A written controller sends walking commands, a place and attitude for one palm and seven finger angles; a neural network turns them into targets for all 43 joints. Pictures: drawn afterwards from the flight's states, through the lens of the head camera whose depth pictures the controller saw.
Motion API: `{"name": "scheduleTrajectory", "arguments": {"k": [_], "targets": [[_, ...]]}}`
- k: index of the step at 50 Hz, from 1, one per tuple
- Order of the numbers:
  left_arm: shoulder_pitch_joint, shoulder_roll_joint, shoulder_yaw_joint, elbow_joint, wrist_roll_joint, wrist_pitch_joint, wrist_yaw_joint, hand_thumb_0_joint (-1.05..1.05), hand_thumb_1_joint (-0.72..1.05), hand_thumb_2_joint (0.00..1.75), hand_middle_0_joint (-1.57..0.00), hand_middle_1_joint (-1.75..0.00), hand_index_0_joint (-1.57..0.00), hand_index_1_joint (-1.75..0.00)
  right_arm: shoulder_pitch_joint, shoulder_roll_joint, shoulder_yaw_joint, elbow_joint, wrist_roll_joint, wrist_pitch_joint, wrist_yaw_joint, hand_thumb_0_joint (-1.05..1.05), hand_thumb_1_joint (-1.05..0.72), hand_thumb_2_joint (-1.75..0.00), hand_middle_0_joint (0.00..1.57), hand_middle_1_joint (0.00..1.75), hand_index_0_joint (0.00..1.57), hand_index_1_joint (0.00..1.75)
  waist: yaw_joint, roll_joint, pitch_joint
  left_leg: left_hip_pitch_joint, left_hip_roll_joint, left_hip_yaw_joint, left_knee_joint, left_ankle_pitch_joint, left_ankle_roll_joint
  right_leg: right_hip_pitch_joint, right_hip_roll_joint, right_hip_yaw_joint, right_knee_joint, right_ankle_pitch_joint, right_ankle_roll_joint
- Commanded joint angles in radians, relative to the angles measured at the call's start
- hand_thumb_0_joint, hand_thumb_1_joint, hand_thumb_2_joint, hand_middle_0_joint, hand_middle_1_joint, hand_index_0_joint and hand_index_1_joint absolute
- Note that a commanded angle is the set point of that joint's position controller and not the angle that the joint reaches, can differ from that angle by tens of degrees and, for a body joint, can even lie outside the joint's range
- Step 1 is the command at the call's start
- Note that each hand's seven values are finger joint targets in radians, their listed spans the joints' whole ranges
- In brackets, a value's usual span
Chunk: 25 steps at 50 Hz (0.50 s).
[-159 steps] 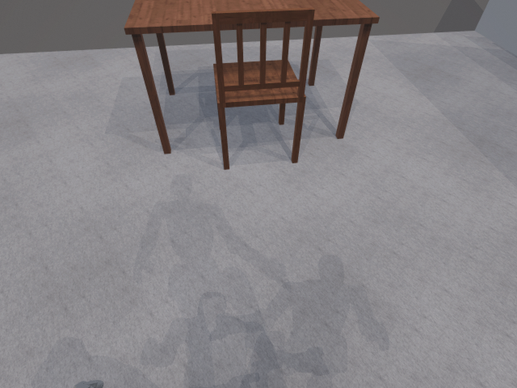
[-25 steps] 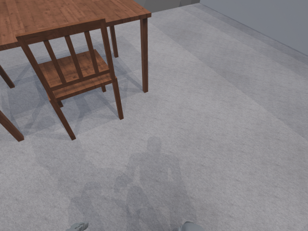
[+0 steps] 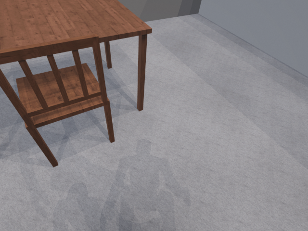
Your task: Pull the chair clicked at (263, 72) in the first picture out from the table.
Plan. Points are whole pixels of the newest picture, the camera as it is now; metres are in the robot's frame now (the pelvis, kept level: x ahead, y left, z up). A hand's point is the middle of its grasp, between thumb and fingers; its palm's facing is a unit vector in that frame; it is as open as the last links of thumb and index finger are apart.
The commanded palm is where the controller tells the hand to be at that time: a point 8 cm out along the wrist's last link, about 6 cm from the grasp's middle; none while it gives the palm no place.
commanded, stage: walk to a spot facing it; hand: left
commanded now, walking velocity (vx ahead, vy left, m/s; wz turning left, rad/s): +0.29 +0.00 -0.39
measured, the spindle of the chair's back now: (58, 79) +0.72 +0.50 -0.10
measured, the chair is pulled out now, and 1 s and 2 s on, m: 0.00 0.00 0.00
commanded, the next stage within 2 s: turn to face it in 0.16 s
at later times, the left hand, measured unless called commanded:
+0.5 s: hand (119, 172) +0.33 +0.14 -0.16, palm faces -0.11 -0.97 -0.20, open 7.4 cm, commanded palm none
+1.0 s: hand (81, 183) +0.28 +0.26 -0.16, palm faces +0.25 -0.94 -0.23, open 7.4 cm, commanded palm none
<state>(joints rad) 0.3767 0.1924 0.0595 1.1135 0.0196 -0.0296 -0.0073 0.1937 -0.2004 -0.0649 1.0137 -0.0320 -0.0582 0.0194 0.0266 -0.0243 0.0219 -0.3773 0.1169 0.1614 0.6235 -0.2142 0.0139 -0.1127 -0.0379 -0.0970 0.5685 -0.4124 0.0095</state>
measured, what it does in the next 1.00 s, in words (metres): walks ahead: right foot, then left foot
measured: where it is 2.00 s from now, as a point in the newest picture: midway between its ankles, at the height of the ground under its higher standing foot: outside the picture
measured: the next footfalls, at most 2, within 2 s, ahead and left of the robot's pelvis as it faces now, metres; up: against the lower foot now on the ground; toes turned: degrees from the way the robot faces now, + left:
right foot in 0.44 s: +0.31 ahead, -0.14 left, +0.00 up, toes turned -15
left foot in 0.78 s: +0.29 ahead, +0.12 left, +0.00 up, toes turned +15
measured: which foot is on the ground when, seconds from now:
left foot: down 0.00-0.44, up 0.46-0.76, down 0.78-1.00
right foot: up 0.00-0.42, down 0.44-0.78, up 0.80-1.00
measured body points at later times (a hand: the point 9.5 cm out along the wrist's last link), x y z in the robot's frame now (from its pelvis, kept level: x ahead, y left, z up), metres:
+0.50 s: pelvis +0.20 -0.02 -0.01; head +0.23 -0.03 +0.44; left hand +0.34 +0.19 -0.15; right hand +0.07 -0.20 -0.16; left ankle +0.08 +0.11 -0.69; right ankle +0.27 -0.13 -0.73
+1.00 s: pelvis +0.24 +0.03 +0.01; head +0.26 +0.06 +0.46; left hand +0.26 +0.31 -0.14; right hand +0.36 -0.22 -0.11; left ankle +0.25 +0.11 -0.72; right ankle +0.25 -0.13 -0.64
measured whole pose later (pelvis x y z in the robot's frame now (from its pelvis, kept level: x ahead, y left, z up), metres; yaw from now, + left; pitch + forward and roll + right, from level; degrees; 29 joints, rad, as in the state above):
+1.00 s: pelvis +0.24 +0.03 +0.01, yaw +12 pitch +1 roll -2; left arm 0.17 0.26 0.09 0.93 0.02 0.06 0.01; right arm 0.21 -0.22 -0.06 0.91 -0.03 0.01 0.00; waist -0.01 -0.03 0.05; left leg -0.32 0.00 0.06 0.53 -0.23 0.07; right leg -0.51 -0.09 -0.04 1.13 -0.37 0.09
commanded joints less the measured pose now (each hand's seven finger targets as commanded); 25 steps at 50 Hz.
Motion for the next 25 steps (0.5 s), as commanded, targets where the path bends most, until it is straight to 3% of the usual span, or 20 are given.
{"name": "scheduleTrajectory", "arguments": {"k": [1, 2, 3, 4, 5, 7, 8, 12, 14, 16, 17, 19, 20, 21, 22, 23, 24, 25], "targets": [[-0.114, 0.069, 0.008, -0.133, 0.003, -0.026, 0.003, 0.0, 0.9, 0.9, -0.2, -0.3, -0.2, -0.3, 0.366, -0.213, -0.031, 0.059, -0.003, -0.009, -0.034, 0.0, -0.9, -0.9, 0.2, 0.3, 0.2, 0.3, -0.158, 0.329, -0.027, 0.432, 0.397, -0.598, -0.43, -0.256, 0.152, -0.578, -0.003, 0.088, 0.672, -0.129, -0.05], [-0.142, 0.061, 0.012, -0.125, 0.003, -0.026, -0.004, 0.0, 0.9, 0.9, -0.2, -0.3, -0.2, -0.3, 0.287, -0.164, -0.019, 0.037, -0.001, -0.011, -0.035, 0.0, -0.9, -0.9, 0.2, 0.3, 0.2, 0.3, -0.129, 0.199, 0.045, 0.353, 0.373, -0.507, -0.43, -0.226, 0.152, -0.611, -0.044, 0.099, 0.722, -0.036, -0.053], [-0.129, 0.046, 0.013, -0.11, 0.007, -0.02, -0.012, 0.0, 0.9, 0.9, -0.2, -0.3, -0.2, -0.3, 0.223, -0.123, -0.005, 0.018, -0.001, -0.018, -0.037, 0.0, -0.9, -0.9, 0.2, 0.3, 0.2, 0.3, -0.094, 0.131, 0.087, 0.288, 0.33, -0.391, -0.435, -0.153, 0.124, -0.59, -0.071, 0.105, 0.714, 0.041, -0.045], [-0.092, 0.026, 0.013, -0.094, 0.01, -0.01, -0.015, 0.0, 0.9, 0.9, -0.2, -0.3, -0.2, -0.3, 0.179, -0.091, 0.003, 0.011, 0.0, -0.025, -0.039, 0.0, -0.9, -0.9, 0.2, 0.3, 0.2, 0.3, -0.057, 0.11, 0.095, 0.242, 0.292, -0.27, -0.432, -0.05, 0.094, -0.55, -0.082, 0.102, 0.696, 0.094, -0.035], [-0.066, 0.012, 0.012, -0.084, 0.011, 0.002, -0.015, 0.0, 0.9, 0.9, -0.2, -0.3, -0.2, -0.3, 0.169, -0.077, 0.008, 0.01, 0.003, -0.032, -0.041, 0.0, -0.9, -0.9, 0.2, 0.3, 0.2, 0.3, -0.038, 0.112, 0.079, 0.224, 0.257, -0.175, -0.423, 0.064, 0.077, -0.512, -0.082, 0.095, 0.675, 0.131, -0.025], [-0.049, 0.009, 0.016, -0.084, 0.01, 0.02, -0.016, 0.0, 0.9, 0.9, -0.2, -0.3, -0.2, -0.3, 0.174, -0.065, 0.013, 0.017, 0.011, -0.041, -0.046, 0.0, -0.9, -0.9, 0.2, 0.3, 0.2, 0.3, -0.02, 0.146, 0.053, 0.23, 0.229, -0.071, -0.411, 0.25, 0.071, -0.495, -0.084, 0.081, 0.648, 0.178, -0.006], [-0.055, 0.007, 0.019, -0.094, 0.009, 0.029, -0.017, 0.0, 0.9, 0.9, -0.2, -0.3, -0.2, -0.3, 0.171, -0.065, 0.01, 0.019, 0.013, -0.041, -0.047, 0.0, -0.9, -0.9, 0.2, 0.3, 0.2, 0.3, -0.012, 0.139, 0.057, 0.251, 0.228, -0.039, -0.414, 0.28, 0.081, -0.523, -0.086, 0.072, 0.633, 0.194, 0.003], [-0.16, -0.003, 0.023, -0.149, 0.011, 0.04, -0.025, 0.0, 0.9, 0.9, -0.2, -0.3, -0.2, -0.3, 0.21, -0.062, 0.002, 0.036, 0.015, -0.032, -0.05, 0.0, -0.9, -0.9, 0.2, 0.3, 0.2, 0.3, -0.029, 0.119, 0.083, 0.309, 0.222, 0.045, -0.397, 0.423, 0.084, -0.57, -0.091, 0.023, 0.46, 0.251, 0.022], [-0.208, -0.021, 0.012, -0.162, 0.009, 0.034, -0.02, 0.0, 0.9, 0.9, -0.2, -0.3, -0.2, -0.3, 0.229, -0.057, 0.004, 0.052, 0.008, -0.026, -0.05, 0.0, -0.9, -0.9, 0.2, 0.3, 0.2, 0.3, -0.047, 0.161, 0.095, 0.317, 0.198, 0.08, -0.36, 0.537, 0.091, -0.511, -0.071, -0.011, 0.285, 0.248, 0.013], [-0.236, -0.026, -0.002, -0.158, 0.008, 0.019, -0.008, 0.0, 0.9, 0.9, -0.2, -0.3, -0.2, -0.3, 0.272, -0.042, 0.009, 0.082, 0.005, -0.017, -0.048, 0.0, -0.9, -0.9, 0.2, 0.3, 0.2, 0.3, -0.071, 0.164, 0.087, 0.324, 0.19, 0.06, -0.311, 0.65, 0.096, -0.412, -0.034, -0.04, 0.157, 0.243, -0.004], [-0.225, -0.029, -0.007, -0.15, 0.008, 0.014, -0.004, 0.0, 0.9, 0.9, -0.2, -0.3, -0.2, -0.3, 0.274, -0.041, 0.011, 0.09, 0.006, -0.012, -0.049, 0.0, -0.9, -0.9, 0.2, 0.3, 0.2, 0.3, -0.064, 0.164, 0.08, 0.314, 0.185, 0.054, -0.287, 0.672, 0.094, -0.352, -0.019, -0.046, 0.117, 0.268, -0.012], [-0.139, -0.003, -0.009, -0.12, 0.009, 0.001, 0.005, 0.0, 0.9, 0.9, -0.2, -0.3, -0.2, -0.3, 0.249, -0.058, 0.008, 0.098, 0.012, -0.003, -0.049, 0.0, -0.9, -0.9, 0.2, 0.3, 0.2, 0.3, -0.02, 0.167, 0.005, 0.332, 0.17, 0.029, -0.175, 0.704, 0.077, -0.2, 0.009, -0.073, 0.024, 0.297, -0.021], [-0.068, 0.023, -0.004, -0.098, 0.011, -0.01, 0.01, 0.0, 0.9, 0.9, -0.2, -0.3, -0.2, -0.3, 0.241, -0.055, 0.008, 0.101, 0.018, -0.002, -0.047, 0.0, -0.9, -0.9, 0.2, 0.3, 0.2, 0.3, 0.02, 0.138, -0.04, 0.319, 0.142, 0.025, -0.081, 0.662, 0.054, -0.088, 0.006, -0.08, -0.067, 0.395, -0.015], [-0.002, 0.085, 0.007, -0.072, 0.013, -0.023, 0.02, 0.0, 0.9, 0.9, -0.2, -0.3, -0.2, -0.3, 0.252, -0.03, 0.012, 0.1, 0.025, -0.001, -0.042, 0.0, -0.9, -0.9, 0.2, 0.3, 0.2, 0.3, 0.048, 0.049, -0.1, 0.181, 0.101, 0.021, 0.058, 0.499, 0.018, 0.115, -0.08, -0.006, -0.06, 0.684, -0.027], [0.077, 0.17, 0.029, -0.055, 0.014, -0.033, 0.03, 0.0, 0.9, 0.9, -0.2, -0.3, -0.2, -0.3, 0.29, 0.015, 0.013, 0.085, 0.033, 0.0, -0.039, 0.0, -0.9, -0.9, 0.2, 0.3, 0.2, 0.3, 0.062, -0.113, -0.198, -0.028, -0.015, 0.046, 0.306, -0.012, -0.025, 0.332, -0.325, 0.202, -0.01, 1.149, -0.121], [0.122, 0.223, 0.034, -0.052, 0.001, -0.027, 0.03, 0.0, 0.9, 0.9, -0.2, -0.3, -0.2, -0.3, 0.286, 0.016, 0.009, 0.064, 0.041, 0.013, -0.045, 0.0, -0.9, -0.9, 0.2, 0.3, 0.2, 0.3, 0.066, -0.137, -0.24, -0.064, -0.069, -0.046, 0.531, -0.429, -0.032, 0.329, -0.456, 0.24, -0.04, 1.4, -0.218], [0.077, 0.221, 0.035, -0.073, -0.003, -0.027, 0.034, 0.0, 0.9, 0.9, -0.2, -0.3, -0.2, -0.3, 0.241, 0.024, 0.011, 0.044, 0.043, 0.027, -0.046, 0.0, -0.9, -0.9, 0.2, 0.3, 0.2, 0.3, 0.07, -0.231, -0.277, -0.081, -0.043, -0.131, 0.62, -0.439, -0.035, 0.252, -0.462, 0.28, -0.102, 1.23, -0.238], [-0.009, 0.192, 0.031, -0.105, -0.003, -0.015, 0.041, 0.0, 0.9, 0.9, -0.2, -0.3, -0.2, -0.3, 0.207, 0.009, 0.004, 0.029, 0.036, 0.041, -0.044, 0.0, -0.9, -0.9, 0.2, 0.3, 0.2, 0.3, 0.051, -0.229, -0.195, -0.12, -0.025, -0.143, 0.678, -0.403, -0.04, 0.149, -0.451, 0.277, -0.16, 0.965, -0.235]]}}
